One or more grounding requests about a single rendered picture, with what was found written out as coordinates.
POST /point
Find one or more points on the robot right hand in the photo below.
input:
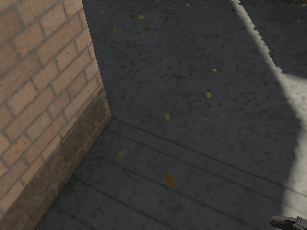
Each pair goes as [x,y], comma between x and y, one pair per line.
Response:
[288,223]

